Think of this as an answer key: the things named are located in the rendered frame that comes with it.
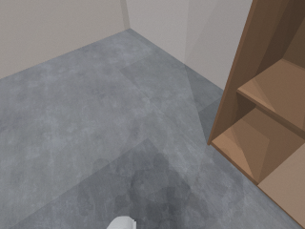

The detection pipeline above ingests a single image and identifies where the wardrobe door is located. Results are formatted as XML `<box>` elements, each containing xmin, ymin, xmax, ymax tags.
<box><xmin>257</xmin><ymin>143</ymin><xmax>305</xmax><ymax>228</ymax></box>

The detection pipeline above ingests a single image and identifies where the left robot thigh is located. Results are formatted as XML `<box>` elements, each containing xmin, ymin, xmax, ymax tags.
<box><xmin>107</xmin><ymin>216</ymin><xmax>136</xmax><ymax>229</ymax></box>

